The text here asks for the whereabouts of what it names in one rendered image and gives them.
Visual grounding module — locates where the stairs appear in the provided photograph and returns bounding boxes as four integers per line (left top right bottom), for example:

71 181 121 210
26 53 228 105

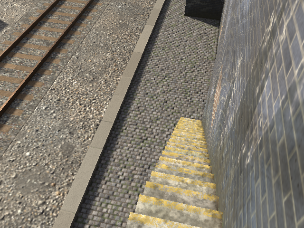
125 117 223 228

